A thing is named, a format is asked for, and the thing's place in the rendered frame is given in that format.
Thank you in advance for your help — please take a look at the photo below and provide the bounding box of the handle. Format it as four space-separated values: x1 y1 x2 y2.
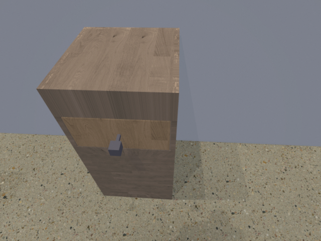
108 134 123 156

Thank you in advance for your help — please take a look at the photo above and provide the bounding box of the cabinet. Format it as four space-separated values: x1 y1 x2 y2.
36 27 180 200

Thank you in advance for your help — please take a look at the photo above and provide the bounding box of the drawer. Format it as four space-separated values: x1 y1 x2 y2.
61 117 171 150

